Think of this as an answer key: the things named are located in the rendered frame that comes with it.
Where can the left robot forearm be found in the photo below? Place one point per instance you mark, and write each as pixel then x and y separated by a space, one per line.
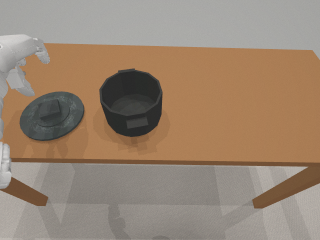
pixel 7 62

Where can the robot left hand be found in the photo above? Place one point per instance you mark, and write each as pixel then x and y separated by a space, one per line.
pixel 23 46

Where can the left robot upper arm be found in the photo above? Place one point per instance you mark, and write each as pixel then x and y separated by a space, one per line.
pixel 5 165

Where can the pot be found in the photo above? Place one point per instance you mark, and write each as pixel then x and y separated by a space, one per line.
pixel 132 102

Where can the table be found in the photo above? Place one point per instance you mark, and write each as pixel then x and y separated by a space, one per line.
pixel 220 107

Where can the knob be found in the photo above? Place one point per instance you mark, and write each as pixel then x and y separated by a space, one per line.
pixel 49 109

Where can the lid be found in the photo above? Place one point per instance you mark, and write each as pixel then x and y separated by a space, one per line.
pixel 72 112

